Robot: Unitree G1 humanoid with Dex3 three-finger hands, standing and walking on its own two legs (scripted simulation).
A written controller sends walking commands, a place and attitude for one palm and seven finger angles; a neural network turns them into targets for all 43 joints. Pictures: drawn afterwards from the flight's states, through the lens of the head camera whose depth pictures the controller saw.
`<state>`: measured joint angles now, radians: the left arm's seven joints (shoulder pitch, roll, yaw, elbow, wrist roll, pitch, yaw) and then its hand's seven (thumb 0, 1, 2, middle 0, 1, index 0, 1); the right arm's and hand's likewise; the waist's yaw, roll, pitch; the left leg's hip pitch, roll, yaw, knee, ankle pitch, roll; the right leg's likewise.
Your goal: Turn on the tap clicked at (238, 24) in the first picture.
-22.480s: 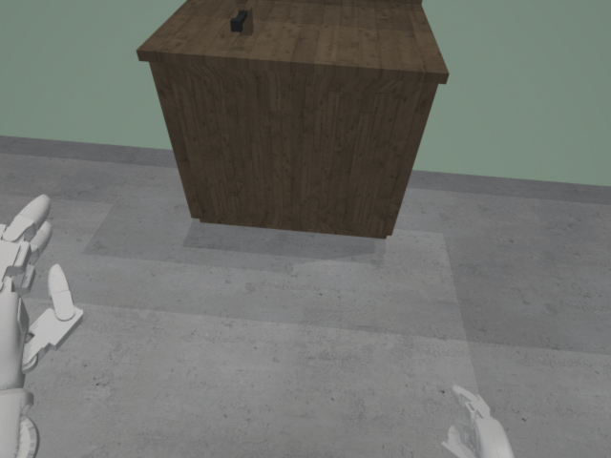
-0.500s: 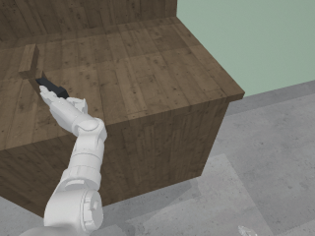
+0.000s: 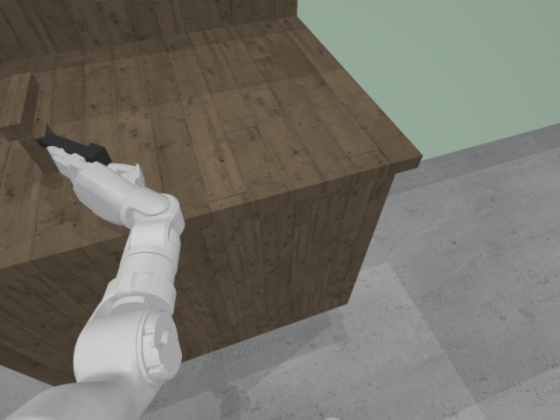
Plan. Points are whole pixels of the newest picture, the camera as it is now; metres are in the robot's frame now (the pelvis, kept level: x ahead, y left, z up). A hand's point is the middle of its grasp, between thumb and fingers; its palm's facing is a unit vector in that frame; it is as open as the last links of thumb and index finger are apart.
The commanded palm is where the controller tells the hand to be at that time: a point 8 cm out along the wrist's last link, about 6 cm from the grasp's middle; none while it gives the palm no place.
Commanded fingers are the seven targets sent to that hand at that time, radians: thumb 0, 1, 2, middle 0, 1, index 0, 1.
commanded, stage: push the lever round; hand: left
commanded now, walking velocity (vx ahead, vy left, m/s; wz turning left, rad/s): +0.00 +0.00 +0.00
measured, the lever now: (95, 157) +0.46 +0.27 +0.13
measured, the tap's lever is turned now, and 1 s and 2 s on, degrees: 46 79 79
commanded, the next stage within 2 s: lift the hand up off the lever in 0.50 s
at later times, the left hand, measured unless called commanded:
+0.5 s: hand (136, 163) +0.47 +0.22 +0.11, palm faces +0.85 -0.52 -0.12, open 8.5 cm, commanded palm +0.43 +0.24 +0.12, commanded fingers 0.00 0.90 0.90 -0.15 -0.15 -0.15 -0.15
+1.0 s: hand (133, 157) +0.48 +0.22 +0.12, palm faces +0.84 -0.54 -0.10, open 7.9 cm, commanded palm +0.42 +0.24 +0.13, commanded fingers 0.00 0.90 0.90 -0.15 -0.15 -0.15 -0.15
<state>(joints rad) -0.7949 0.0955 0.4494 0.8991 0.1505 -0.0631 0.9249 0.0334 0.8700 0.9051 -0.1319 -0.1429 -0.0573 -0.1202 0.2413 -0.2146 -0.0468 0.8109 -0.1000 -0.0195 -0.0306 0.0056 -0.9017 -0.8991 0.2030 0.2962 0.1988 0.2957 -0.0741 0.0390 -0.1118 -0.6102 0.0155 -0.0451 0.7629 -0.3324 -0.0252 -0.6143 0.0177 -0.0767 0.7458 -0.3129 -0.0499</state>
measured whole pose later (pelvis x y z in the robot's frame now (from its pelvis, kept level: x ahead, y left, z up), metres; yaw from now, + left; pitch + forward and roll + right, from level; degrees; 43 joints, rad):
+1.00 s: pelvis +0.00 +0.01 +0.00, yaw -1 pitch +11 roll -1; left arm -0.87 0.17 0.52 0.98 0.16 -0.08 0.90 0.02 0.90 0.90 -0.15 -0.15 -0.12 -0.15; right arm 0.30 -0.22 -0.04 0.82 -0.11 -0.04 -0.01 0.00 -0.90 -0.90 0.20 0.30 0.20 0.30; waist -0.11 0.04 -0.11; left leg -0.63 0.02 -0.03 0.75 -0.33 -0.02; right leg -0.62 0.03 -0.06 0.71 -0.29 -0.04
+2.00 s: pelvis +0.01 +0.00 +0.02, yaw +0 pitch +5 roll +0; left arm -0.74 0.06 0.37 0.64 0.09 0.20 0.86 0.02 0.90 0.90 -0.15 -0.15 -0.16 -0.15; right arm 0.19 -0.21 -0.04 0.82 -0.06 -0.04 -0.04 0.01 -0.90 -0.90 0.20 0.30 0.20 0.30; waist -0.02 0.05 -0.10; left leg -0.42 0.01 -0.04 0.62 -0.29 -0.03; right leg -0.43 0.01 -0.07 0.61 -0.28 -0.05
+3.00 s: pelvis +0.01 +0.01 +0.02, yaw +0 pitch +3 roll +0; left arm -0.77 0.04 0.33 0.57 0.06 0.31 0.85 0.02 0.90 0.90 -0.15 -0.15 -0.15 -0.15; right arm 0.15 -0.21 -0.03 0.83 -0.04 -0.05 -0.04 0.01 -0.90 -0.90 0.20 0.30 0.20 0.30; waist 0.01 0.04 -0.08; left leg -0.35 0.00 -0.03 0.55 -0.26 -0.02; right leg -0.36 0.01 -0.06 0.55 -0.25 -0.03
